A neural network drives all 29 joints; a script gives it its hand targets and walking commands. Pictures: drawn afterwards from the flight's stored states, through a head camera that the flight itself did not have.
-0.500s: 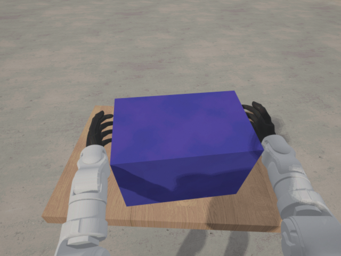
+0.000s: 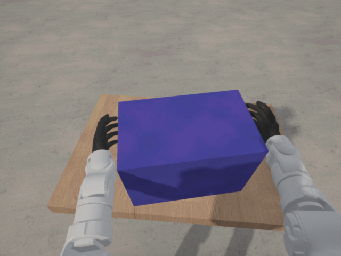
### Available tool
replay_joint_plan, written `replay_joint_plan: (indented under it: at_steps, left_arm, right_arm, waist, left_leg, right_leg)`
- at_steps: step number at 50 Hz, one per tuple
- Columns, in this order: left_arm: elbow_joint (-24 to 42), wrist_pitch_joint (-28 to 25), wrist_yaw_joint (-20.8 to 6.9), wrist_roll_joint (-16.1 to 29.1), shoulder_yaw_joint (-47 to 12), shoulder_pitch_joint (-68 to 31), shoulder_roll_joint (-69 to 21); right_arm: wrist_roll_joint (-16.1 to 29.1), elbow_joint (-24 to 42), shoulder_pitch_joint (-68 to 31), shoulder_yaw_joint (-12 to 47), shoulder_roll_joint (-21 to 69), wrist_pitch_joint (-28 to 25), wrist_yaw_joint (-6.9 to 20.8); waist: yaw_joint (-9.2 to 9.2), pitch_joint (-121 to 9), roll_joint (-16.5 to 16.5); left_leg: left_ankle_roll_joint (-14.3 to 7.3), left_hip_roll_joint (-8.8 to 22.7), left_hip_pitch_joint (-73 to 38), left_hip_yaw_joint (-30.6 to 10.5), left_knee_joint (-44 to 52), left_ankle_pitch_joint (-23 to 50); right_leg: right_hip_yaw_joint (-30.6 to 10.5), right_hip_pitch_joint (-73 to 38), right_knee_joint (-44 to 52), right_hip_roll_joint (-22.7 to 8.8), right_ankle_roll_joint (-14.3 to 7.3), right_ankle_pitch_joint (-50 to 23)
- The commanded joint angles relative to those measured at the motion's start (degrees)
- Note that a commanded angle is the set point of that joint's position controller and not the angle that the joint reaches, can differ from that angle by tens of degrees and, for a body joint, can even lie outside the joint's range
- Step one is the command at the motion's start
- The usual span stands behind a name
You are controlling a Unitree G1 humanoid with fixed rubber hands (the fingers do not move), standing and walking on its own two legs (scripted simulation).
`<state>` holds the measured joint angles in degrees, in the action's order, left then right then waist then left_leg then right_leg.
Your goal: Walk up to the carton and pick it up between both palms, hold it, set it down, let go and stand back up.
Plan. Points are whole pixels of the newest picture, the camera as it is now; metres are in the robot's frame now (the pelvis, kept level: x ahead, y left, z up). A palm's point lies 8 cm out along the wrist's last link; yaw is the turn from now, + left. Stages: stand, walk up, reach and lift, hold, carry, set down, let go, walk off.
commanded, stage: set down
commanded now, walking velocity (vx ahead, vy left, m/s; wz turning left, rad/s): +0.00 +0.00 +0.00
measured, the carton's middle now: (184, 149) +0.40 +0.02 +0.03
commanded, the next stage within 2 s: none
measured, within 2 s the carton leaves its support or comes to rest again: rests again in 1.50 s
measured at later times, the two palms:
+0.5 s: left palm (111, 150) +0.36 +0.20 +0.05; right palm (261, 130) +0.46 -0.19 +0.07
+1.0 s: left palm (114, 156) +0.36 +0.20 +0.02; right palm (256, 131) +0.48 -0.18 +0.04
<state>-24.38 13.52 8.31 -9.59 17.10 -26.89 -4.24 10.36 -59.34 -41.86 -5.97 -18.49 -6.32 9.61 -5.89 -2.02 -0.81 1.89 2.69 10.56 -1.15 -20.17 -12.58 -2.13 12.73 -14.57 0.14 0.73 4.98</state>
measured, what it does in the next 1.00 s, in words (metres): stands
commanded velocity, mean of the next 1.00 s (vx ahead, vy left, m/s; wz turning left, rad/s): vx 0.00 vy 0.00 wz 0.00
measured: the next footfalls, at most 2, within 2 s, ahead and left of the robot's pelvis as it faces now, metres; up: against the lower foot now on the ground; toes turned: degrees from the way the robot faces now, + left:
none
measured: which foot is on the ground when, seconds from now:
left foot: down 0.00-1.00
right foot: down 0.00-1.00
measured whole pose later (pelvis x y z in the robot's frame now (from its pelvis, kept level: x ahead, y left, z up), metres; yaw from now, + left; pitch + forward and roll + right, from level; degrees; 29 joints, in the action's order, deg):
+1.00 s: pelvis +0.03 -0.02 +0.00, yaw +0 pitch +15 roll +0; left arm -39.0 -4.6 10.8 -4.8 16.9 -26.9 -3.7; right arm 8.9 -70.8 -46.7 -6.0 -19.1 -16.7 11.2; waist -9.4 -6.8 -1.0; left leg 2.8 3.5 22.1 -1.1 -20.2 -10.5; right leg -2.1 23.7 -13.7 1.0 -0.3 5.2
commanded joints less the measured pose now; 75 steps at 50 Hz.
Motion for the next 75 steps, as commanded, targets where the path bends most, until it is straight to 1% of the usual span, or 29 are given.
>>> replay_joint_plan:
  at_steps: [1,2,3,4,9,10,11,12,13,14,15,16,17,20,22,25,27,35,40,42,46,49,52,57,58,64,67,69,75]
  left_arm:
    - [8.2,-6.6,-2.8,4.3,-20.4,-34.0,-18.6]
    - [8.6,-7.2,-2.7,4.7,-21.0,-35.3,-18.9]
    - [7.9,-7.6,-2.6,4.7,-20.7,-35.2,-18.6]
    - [8.9,-8.1,-2.4,5.0,-21.5,-35.9,-19.2]
    - [10.6,-11.1,-1.6,5.6,-22.4,-34.3,-19.7]
    - [8.7,-11.4,-1.8,5.7,-21.8,-33.1,-19.4]
    - [8.4,-12.0,-1.7,5.6,-22.1,-32.9,-19.8]
    - [7.3,-12.2,-1.8,5.5,-21.6,-32.2,-19.4]
    - [6.8,-12.4,-1.9,5.5,-22.0,-31.0,-19.7]
    - [6.3,-12.7,-1.9,5.2,-21.5,-30.3,-19.7]
    - [5.5,-13.0,-2.0,5.3,-20.9,-30.4,-19.5]
    - [5.3,-13.3,-2.2,5.6,-21.6,-31.6,-19.7]
    - [4.5,-13.6,-2.2,5.5,-21.1,-31.0,-19.7]
    - [4.2,-14.8,-2.5,5.4,-21.2,-31.2,-19.9]
    - [1.9,-15.5,-2.8,5.2,-19.3,-30.9,-18.9]
    - [1.5,-17.0,-2.9,5.6,-19.2,-32.5,-19.2]
    - [0.4,-18.0,-2.8,5.7,-18.5,-32.5,-19.3]
    - [-1.8,-21.3,-2.9,5.9,-16.8,-32.7,-18.8]
    - [-3.6,-22.8,-3.1,6.3,-16.6,-31.3,-19.5]
    - [-2.7,-23.3,-3.0,6.5,-17.5,-31.9,-20.1]
    - [-3.5,-24.1,-3.3,6.7,-17.8,-29.4,-20.2]
    - [-4.1,-24.8,-3.1,6.7,-17.4,-29.9,-20.0]
    - [-7.1,-25.0,-3.7,5.9,-16.2,-27.4,-20.1]
    - [-10.2,-26.1,-4.3,4.5,-13.2,-28.5,-19.1]
    - [-10.8,-26.1,-4.5,4.6,-13.3,-28.8,-19.0]
    - [-13.2,-27.3,-4.9,4.4,-11.7,-28.0,-18.8]
    - [-14.5,-27.7,-4.8,4.4,-11.0,-28.4,-18.2]
    - [-14.3,-28.1,-4.7,4.3,-11.2,-27.7,-18.7]
    - [-16.3,-28.9,-5.0,3.8,-10.3,-25.7,-18.4]
  right_arm:
    - [-5.8,11.9,-35.5,4.9,14.2,-5.6,8.9]
    - [-6.1,11.4,-35.6,4.6,14.0,-5.9,8.9]
    - [-6.2,10.4,-35.4,4.9,14.1,-6.0,8.7]
    - [-6.1,9.6,-34.8,4.9,14.3,-6.3,8.5]
    - [-5.2,9.0,-34.6,7.0,14.3,-8.7,7.4]
    - [-5.6,8.7,-34.6,7.4,14.0,-8.8,7.1]
    - [-5.4,8.8,-35.0,7.1,14.2,-9.4,6.9]
    - [-5.3,9.2,-35.7,7.7,14.2,-9.6,6.6]
    - [-5.3,8.8,-35.3,7.9,14.1,-9.9,6.4]
    - [-5.3,8.0,-35.0,8.3,14.0,-10.0,6.2]
    - [-5.3,6.9,-35.1,8.9,14.1,-10.0,6.2]
    - [-5.4,5.6,-34.8,8.4,13.9,-10.1,6.1]
    - [-5.6,5.8,-34.9,8.5,14.3,-10.1,6.1]
    - [-6.2,5.5,-34.3,8.4,14.5,-10.8,5.7]
    - [-6.2,3.6,-34.4,9.2,15.0,-10.7,5.6]
    - [-6.3,4.2,-35.5,9.7,15.6,-11.3,5.6]
    - [-6.1,4.6,-36.4,10.6,16.4,-12.0,5.6]
    - [-7.4,2.8,-36.3,11.4,16.9,-12.7,5.6]
    - [-7.8,0.2,-36.2,11.4,16.6,-13.4,5.6]
    - [-8.1,-1.5,-34.9,11.0,16.6,-13.5,5.6]
    - [-8.4,-1.7,-34.8,10.6,16.2,-14.7,5.2]
    - [-8.3,-2.2,-35.4,11.0,16.3,-15.0,5.3]
    - [-8.6,-2.3,-35.5,11.5,16.9,-15.5,5.3]
    - [-9.4,-4.7,-34.6,10.6,17.9,-15.3,5.4]
    - [-9.8,-5.4,-34.3,9.9,17.8,-15.2,5.5]
    - [-10.1,-6.6,-33.9,9.6,18.1,-15.5,5.6]
    - [-10.2,-7.0,-34.3,8.8,17.9,-15.7,5.9]
    - [-10.2,-8.2,-33.2,8.7,17.9,-15.7,5.8]
    - [-10.4,-9.5,-32.2,8.4,18.3,-16.3,5.6]
  waist:
    - [-6.41,-32.7,1.4]
    - [-5.97,-34.0,1.3]
    - [-6.45,-34.8,1.2]
    - [-5.62,-35.8,0.6]
    - [-6.56,-41.7,0.5]
    - [-6.92,-41.0,1.6]
    - [-6.77,-41.4,0.8]
    - [-7.15,-40.9,1.8]
    - [-6.95,-40.9,0.9]
    - [-7.26,-40.4,1.5]
    - [-7.74,-39.7,1.7]
    - [-6.84,-39.1,1.6]
    - [-7.2,-39.2,1.4]
    - [-6.35,-39.0,2.1]
    - [-7.63,-37.7,2.8]
    - [-7.63,-38.8,3.5]
    - [-8.71,-39.5,3.9]
    - [-9.07,-41.6,5.2]
    - [-9.08,-43.1,4.7]
    - [-8.21,-43.6,3.7]
    - [-7.43,-44.7,4.4]
    - [-8.18,-45.4,3.8]
    - [-8.64,-42.9,5.2]
    - [-8.82,-39.8,5.5]
    - [-8.39,-38.9,5.4]
    - [-8.94,-38.5,5.3]
    - [-9.05,-37.3,5.4]
    - [-8.62,-37.3,4.5]
    - [-8.55,-35.7,4.7]
  left_leg:
    - [3.9,-0.8,-6.5,3.4,-0.1,28.2]
    - [4.1,-0.7,-6.9,3.6,-0.4,29.5]
    - [4.0,-0.8,-6.6,3.8,-0.7,30.5]
    - [4.4,-0.6,-7.3,3.6,-1.3,32.0]
    - [4.9,-0.5,-8.0,4.1,-3.7,41.4]
    - [4.6,-0.5,-7.4,4.4,-3.7,41.7]
    - [4.8,-0.5,-7.1,4.2,-3.9,42.7]
    - [4.5,-0.5,-7.0,4.6,-3.7,43.1]
    - [4.7,-0.5,-6.8,4.5,-4.1,44.5]
    - [4.6,-0.4,-6.4,4.8,-4.1,45.4]
    - [4.3,-0.5,-5.2,5.0,-3.7,44.7]
    - [4.5,-0.5,-5.5,4.8,-3.6,44.5]
    - [4.2,-0.6,-4.9,4.9,-3.2,43.6]
    - [4.1,-0.7,-4.0,5.0,-3.0,42.7]
    - [3.5,-1.0,-1.4,5.6,-2.2,40.9]
    - [3.2,-1.2,0.6,6.0,-1.9,39.0]
    - [2.9,-1.4,3.0,6.4,-1.5,37.9]
    - [2.5,-1.7,7.1,7.0,-1.0,35.6]
    - [2.9,-1.5,7.6,6.9,-1.9,38.7]
    - [3.3,-1.4,6.6,6.6,-2.5,40.1]
    - [3.4,-1.2,7.0,6.2,-3.4,42.1]
    - [3.5,-1.1,7.3,6.2,-3.9,43.4]
    - [3.3,-1.1,8.6,6.5,-3.5,42.7]
    - [2.6,-1.5,10.5,7.1,-1.7,37.1]
    - [2.6,-1.4,10.6,6.9,-1.4,35.9]
    - [2.4,-1.4,11.7,7.0,-1.3,35.2]
    - [2.4,-1.3,11.2,7.0,-1.2,33.8]
    - [2.5,-1.2,10.3,6.8,-1.5,35.0]
    - [2.4,-1.2,10.2,6.7,-2.1,36.5]
  right_leg:
    - [7.9,-1.9,-0.6,3.9,-5.9,-3.4]
    - [8.1,-1.5,-0.8,4.1,-5.9,-4.2]
    - [7.8,-1.7,-0.8,4.0,-5.8,-5.0]
    - [7.9,-1.0,-0.8,4.1,-6.0,-5.3]
    - [7.6,-1.2,-1.1,4.6,-5.8,-10.8]
    - [7.4,-2.2,-0.8,4.5,-5.9,-11.9]
    - [7.6,-2.1,-1.2,4.7,-5.8,-12.3]
    - [7.4,-2.4,-0.9,4.7,-5.7,-12.8]
    - [7.6,-2.6,-1.1,4.7,-5.7,-13.6]
    - [7.3,-3.1,-1.0,4.8,-5.8,-14.7]
    - [7.3,-3.8,-1.2,4.6,-5.6,-14.6]
    - [7.4,-3.2,-0.9,4.6,-5.8,-14.0]
    - [7.1,-3.4,-1.0,4.4,-5.6,-13.9]
    - [7.2,-3.9,-1.3,4.2,-5.1,-14.9]
    - [6.5,-5.1,-1.5,3.6,-4.7,-15.0]
    - [6.1,-6.0,-2.0,3.4,-4.2,-15.8]
    - [5.8,-7.1,-2.7,3.2,-3.9,-16.5]
    - [5.3,-9.0,-4.0,2.9,-3.1,-18.7]
    - [5.4,-8.5,-4.6,3.1,-3.4,-21.3]
    - [5.5,-8.0,-4.6,3.1,-3.6,-21.2]
    - [5.6,-8.1,-5.0,3.2,-3.5,-24.3]
    - [5.5,-7.4,-5.2,3.4,-3.6,-24.3]
    - [5.4,-9.0,-5.4,3.3,-3.2,-25.5]
    - [4.9,-9.6,-4.9,2.6,-2.9,-20.9]
    - [5.1,-9.2,-4.6,2.7,-3.1,-19.0]
    - [4.8,-8.9,-5.0,2.4,-3.0,-18.4]
    - [5.1,-7.1,-4.5,2.6,-3.1,-15.0]
    - [5.0,-6.5,-4.4,2.7,-3.5,-15.3]
    - [5.1,-5.2,-4.4,2.9,-3.4,-15.2]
